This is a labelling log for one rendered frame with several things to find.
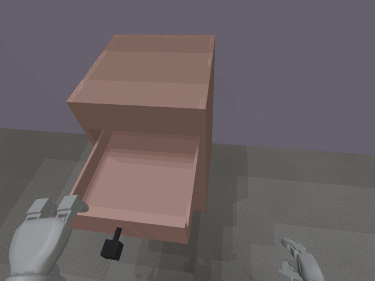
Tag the robot right hand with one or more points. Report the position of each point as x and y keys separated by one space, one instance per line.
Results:
x=306 y=268

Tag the cabinet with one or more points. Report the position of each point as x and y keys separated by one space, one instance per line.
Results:
x=152 y=84

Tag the drawer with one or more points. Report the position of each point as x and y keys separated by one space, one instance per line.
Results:
x=143 y=183

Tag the handle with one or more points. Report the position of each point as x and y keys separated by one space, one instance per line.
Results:
x=112 y=248

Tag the robot left hand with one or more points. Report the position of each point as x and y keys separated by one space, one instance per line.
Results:
x=39 y=241

